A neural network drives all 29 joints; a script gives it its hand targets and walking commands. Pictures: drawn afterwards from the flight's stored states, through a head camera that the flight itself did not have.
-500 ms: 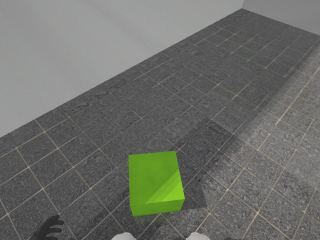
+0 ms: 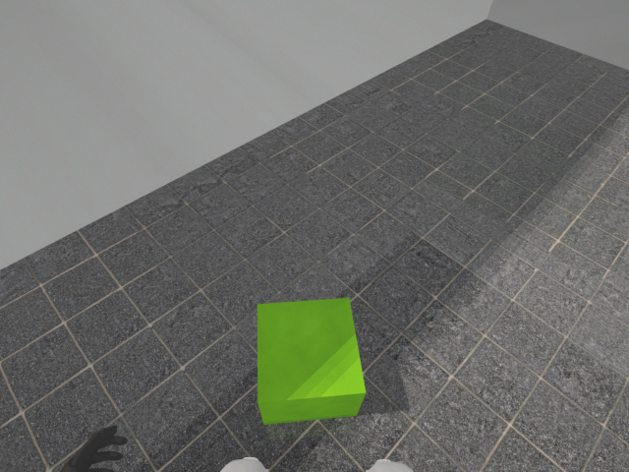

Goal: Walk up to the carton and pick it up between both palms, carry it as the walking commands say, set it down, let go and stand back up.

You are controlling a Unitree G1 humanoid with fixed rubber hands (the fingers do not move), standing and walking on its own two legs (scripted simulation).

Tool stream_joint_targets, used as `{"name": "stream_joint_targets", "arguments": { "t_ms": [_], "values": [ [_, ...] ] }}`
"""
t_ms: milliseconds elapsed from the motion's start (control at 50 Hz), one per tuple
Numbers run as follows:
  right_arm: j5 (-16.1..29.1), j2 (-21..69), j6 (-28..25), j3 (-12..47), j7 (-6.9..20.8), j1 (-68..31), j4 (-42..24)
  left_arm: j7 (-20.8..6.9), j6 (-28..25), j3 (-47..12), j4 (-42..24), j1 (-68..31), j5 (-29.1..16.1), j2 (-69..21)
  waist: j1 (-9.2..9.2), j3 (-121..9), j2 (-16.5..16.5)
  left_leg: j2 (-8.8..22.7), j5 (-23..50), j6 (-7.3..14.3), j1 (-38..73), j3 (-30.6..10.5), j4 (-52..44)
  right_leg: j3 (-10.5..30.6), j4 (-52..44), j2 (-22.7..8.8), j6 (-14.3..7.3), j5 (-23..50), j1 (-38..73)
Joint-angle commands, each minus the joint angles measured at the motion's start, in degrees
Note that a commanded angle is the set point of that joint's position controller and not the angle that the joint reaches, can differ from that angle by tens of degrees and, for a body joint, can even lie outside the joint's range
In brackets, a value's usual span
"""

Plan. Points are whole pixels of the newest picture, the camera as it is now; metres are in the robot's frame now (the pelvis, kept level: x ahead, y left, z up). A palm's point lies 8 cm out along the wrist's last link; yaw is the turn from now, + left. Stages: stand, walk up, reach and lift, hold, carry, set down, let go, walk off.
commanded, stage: walk up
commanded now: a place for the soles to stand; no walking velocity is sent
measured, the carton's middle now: (307, 360) +0.51 +0.02 -0.63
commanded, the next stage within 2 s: none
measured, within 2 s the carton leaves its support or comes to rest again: neither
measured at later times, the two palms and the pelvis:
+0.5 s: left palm out of the picture +0.12 +0.30 -0.09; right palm out of the picture +0.08 -0.34 -0.07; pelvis +0.00 +0.00 +0.00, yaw +1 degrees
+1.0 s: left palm out of the picture +0.12 +0.29 -0.09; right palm out of the picture +0.09 -0.35 -0.08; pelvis +0.00 -0.01 +0.00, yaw +2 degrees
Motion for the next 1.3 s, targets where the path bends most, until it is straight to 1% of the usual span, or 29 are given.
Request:
{"name": "stream_joint_targets", "arguments": {
  "t_ms": [0,40,100,140,180,240,280,360,420,460,500,520,560,600,680,720,760,800,860,920,940,1000,1040,1080,1140,1200,1220,1260,1280],
  "values": [
    [1.19,-16.95,-2.05,-2.92,-0.63,1.39,-1.33,0.61,-0.62,5.69,-3.05,-3.74,-1.7,11.12,0.12,-6.0,6.73,11.68,9.16,12.42,1.22,-27.14,-18.88,-1.05,0.51,2.11,-2.94,-3.77,-0.03],
    [1.05,-16.05,-1.84,-2.26,-0.82,-1.94,-1.63,0.56,-1.23,5.82,-1.66,-1.86,-1.5,11.49,1.48,-3.91,4.61,11.15,10.13,11.7,-3.78,-25.97,-17.85,-0.08,-4.86,1.82,-3.83,-0.63,4.66],
    [1.74,-12.82,-1.11,-1.89,-0.73,-1.91,-2.11,0.57,-2.05,6.4,-1.31,-1.39,-0.95,13.88,1.11,-4.69,-3.04,2.0,9.15,4.92,-8.93,-9.81,-9.04,8.2,-17.34,-4.37,-7.52,0.28,9.75],
    [1.71,-11.49,-1.1,-1.86,-0.86,0.05,-1.3,0.57,-1.88,6.38,-2.48,-2.99,-1.16,14.77,-0.05,-5.6,-4.99,-1.56,6.32,3.49,-3.37,-2.06,-2.19,13.18,-20.24,-9.57,-11.3,1.23,5.64],
    [1.54,-11.64,-1.34,-2.27,-0.53,2.89,0.02,0.4,-1.58,5.85,-3.02,-4.95,-1.51,14.09,-1.46,-6.62,-4.68,-0.57,7.17,4.29,2.44,-3.21,-5.91,8.59,-16.37,-7.53,-9.21,1.36,1.8],
    [1.02,-15.71,-1.82,-2.92,-0.49,0.92,-0.86,0.46,-0.8,5.44,-2.9,-4.13,-1.38,11.5,0.07,-7.04,4.98,8.76,8.33,9.73,1.77,-22.75,-17.06,-1.23,-1.39,1.25,-3.44,0.27,0.77],
    [1.1,-16.82,-1.75,-2.62,-0.81,-1.41,-1.78,0.59,-0.84,5.54,-2.0,-2.44,-1.45,11.21,1.08,-5.53,5.87,11.56,8.34,12.51,-1.56,-27.88,-19.13,-0.41,-3.03,2.19,-3.37,-3.44,3.23],
    [1.56,-12.34,-1.05,-1.58,-0.7,-1.88,-1.78,0.6,-1.96,6.45,-1.58,-1.6,-0.9,14.16,1.38,-4.56,-2.91,1.81,9.25,4.59,-8.83,-9.33,-8.73,8.11,-17.74,-4.83,-7.67,-0.05,10.49],
    [1.76,-11.91,-1.17,-1.96,-0.68,1.43,-0.97,0.59,-1.84,5.82,-2.69,-4.29,-1.46,13.96,-0.64,-6.23,-4.06,-1.09,9.14,4.09,-1.02,-3.39,-3.69,9.83,-17.37,-8.2,-10.06,4.24,5.09],
    [1.34,-12.97,-1.58,-2.34,-0.5,3.14,-0.74,0.52,-1.47,5.46,-3.32,-6.37,-1.48,13.08,-1.31,-6.36,-3.07,1.95,10.41,6.05,0.81,-10.75,-10.06,4.21,-9.97,-3.96,-7.03,6.44,2.82],
    [0.97,-15.62,-1.86,-2.64,-0.52,0.93,-1.21,0.56,-0.78,5.45,-3.26,-4.54,-1.74,10.95,0.02,-6.89,6.41,8.65,11.02,9.91,1.99,-23.25,-16.87,-1.1,-0.91,1.28,-3.86,1.55,0.97],
    [0.74,-16.17,-1.85,-2.8,-0.74,-0.01,-1.48,0.6,-0.69,5.29,-2.96,-4.17,-1.73,10.99,0.58,-6.23,6.03,10.48,10.3,11.86,0.47,-27.66,-18.81,-0.79,-1.1,2.24,-3.22,-2.18,1.24],
    [0.93,-15.26,-1.5,-2.18,-0.81,-2.85,-1.94,0.46,-1.14,6.0,-1.83,-1.55,-1.69,11.29,1.92,-4.75,6.04,9.13,10.46,10.7,-3.85,-23.32,-17.39,0.12,-7.23,1.75,-3.73,-1.39,6.26],
    [1.5,-13.65,-1.15,-1.82,-0.85,-2.83,-2.06,0.42,-1.74,6.08,-1.35,-0.81,-1.24,12.58,1.9,-4.83,0.79,4.79,9.42,6.88,-7.77,-16.03,-13.27,3.74,-13.45,-1.74,-5.97,1.56,9.99],
    [1.48,-11.61,-1.06,-1.92,-0.74,1.27,-1.19,0.56,-1.59,6.05,-2.6,-3.7,-1.21,14.09,-0.26,-5.77,-5.5,-1.77,7.39,3.64,-1.9,-3.21,-3.4,10.51,-19.7,-8.55,-10.39,0.03,4.89],
    [1.46,-12.53,-1.22,-2.29,-0.54,3.21,-0.47,0.4,-1.33,5.49,-2.99,-6.65,-1.14,13.78,-2.03,-5.89,-3.79,-0.27,7.95,4.78,1.9,-6.05,-8.65,6.57,-14.64,-5.83,-7.88,2.4,2.42],
    [1.19,-14.46,-1.6,-2.58,-0.4,1.58,-0.91,0.48,-0.86,5.55,-2.61,-5.69,-1.47,11.99,-0.1,-4.39,2.72,5.58,8.11,7.88,-0.29,-18.55,-15.66,-0.08,-5.42,-0.65,-4.49,-0.11,1.12],
    [0.92,-15.94,-1.71,-2.38,-0.67,-0.39,-1.41,0.52,-0.73,5.76,-2.04,-2.74,-1.61,11.26,1.1,-6.61,5.87,9.53,9.5,11.38,0.65,-26.19,-17.67,-0.02,-3.63,2.03,-3.61,-0.86,3.11],
    [1.13,-14.11,-1.24,-1.69,-0.81,-2.82,-1.93,0.43,-1.45,5.94,-1.53,-1.64,-1.13,11.93,1.81,-5.28,2.6,6.34,7.14,8.62,-6.63,-20.36,-15.47,2.74,-11.64,-0.26,-4.87,-0.22,8.2],
    [1.68,-11.18,-0.82,-1.7,-0.75,-1.2,-1.81,0.56,-1.84,6.54,-1.99,-1.21,-1.02,14.6,1.19,-6.2,-5.73,-1.95,6.68,3.22,-6.18,-2.87,-2.38,12.53,-22.24,-9.56,-10.65,-2.79,8.65],
    [1.88,-10.92,-0.89,-1.91,-0.87,0.5,-0.94,0.59,-1.83,6.31,-2.29,-2.85,-1.02,15.05,0.13,-5.63,-7.41,-1.82,6.88,2.74,-2.4,-0.52,-1.86,12.82,-22.49,-10.99,-11.66,0.24,5.72],
    [1.35,-12.1,-1.45,-2.19,-0.54,3.64,-0.43,0.45,-1.3,5.6,-3.26,-5.94,-1.28,13.41,-1.39,-6.04,-3.88,0.09,13.29,4.45,2.82,-5.63,-8.16,4.69,-13.54,-5.61,-7.4,6.32,2.72],
    [1.08,-15.11,-1.77,-2.58,-0.61,1.52,-1.44,0.44,-0.67,5.41,-3.47,-4.94,-1.49,11.55,0.05,-7.39,3.8,7.02,13.66,9.35,1.91,-20.6,-15.27,-0.83,-2.54,0.32,-3.98,4.84,2.62],
    [1.13,-16.14,-1.69,-2.41,-0.81,-0.76,-1.87,0.68,-0.68,5.56,-2.55,-2.69,-1.77,10.58,1.24,-6.37,6.85,10.38,11.9,12.67,0.02,-27.78,-18.27,-0.3,-2.67,2.32,-3.49,-1.48,2.96],
    [1.26,-13.4,-1.07,-1.65,-0.82,-2.47,-2.26,0.55,-1.63,6.21,-1.68,-1.54,-0.86,13.08,1.35,-6.42,0.73,4.34,10.83,6.66,-7.26,-15.19,-12.46,3.44,-13.93,-2.16,-5.82,1.76,11.29],
    [1.92,-11.15,-0.76,-1.69,-0.89,0.14,-1.5,0.61,-1.87,6.35,-2.12,-1.56,-1.28,14.99,0.94,-6.79,-6.84,-2.46,8.28,2.9,-4.02,-0.51,0.22,13.26,-23.07,-11.97,-12.26,1.18,7.87],
    [1.69,-11.36,-0.82,-1.91,-0.87,1.9,-0.55,0.56,-1.75,6.13,-2.41,-3.85,-1.46,14.86,-0.32,-5.67,-6.26,-2.12,6.44,3.08,-0.8,0.13,-0.51,12.49,-21.15,-12.16,-12.48,2.61,4.53],
    [1.65,-11.81,-1.34,-2.21,-0.57,4.37,-0.19,0.42,-1.25,5.58,-3.39,-5.96,-1.33,13.51,-1.76,-6.16,-4.04,-0.41,11.88,4.2,4.61,-4.93,-7.33,5.39,-14.56,-6.76,-8.22,4.67,1.3],
    [1.09,-13.19,-1.59,-2.49,-0.53,3.17,-0.19,0.43,-0.89,5.5,-3.01,-6.31,-1.59,12.5,-0.77,-5.22,-0.72,2.55,12.05,6.19,2.41,-12.39,-11.44,1.62,-8.94,-3.15,-5.63,3.55,0.75]
  ]
}}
